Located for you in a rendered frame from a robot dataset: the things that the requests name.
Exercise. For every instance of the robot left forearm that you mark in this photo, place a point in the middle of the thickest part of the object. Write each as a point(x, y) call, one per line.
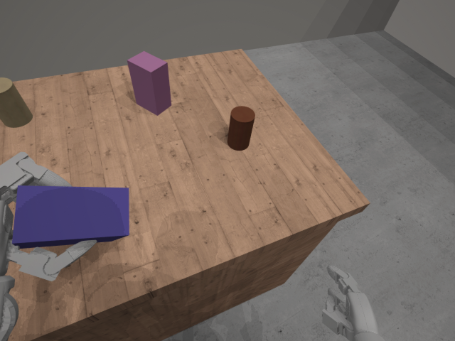
point(8, 307)

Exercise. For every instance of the table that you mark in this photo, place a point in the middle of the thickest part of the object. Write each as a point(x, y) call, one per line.
point(209, 227)

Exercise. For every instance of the sponge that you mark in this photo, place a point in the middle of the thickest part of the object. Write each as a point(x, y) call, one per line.
point(48, 216)

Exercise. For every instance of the right robot hand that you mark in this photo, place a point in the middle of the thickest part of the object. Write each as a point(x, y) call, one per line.
point(354, 314)

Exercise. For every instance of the left robot hand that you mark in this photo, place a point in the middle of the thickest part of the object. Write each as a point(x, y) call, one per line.
point(22, 170)

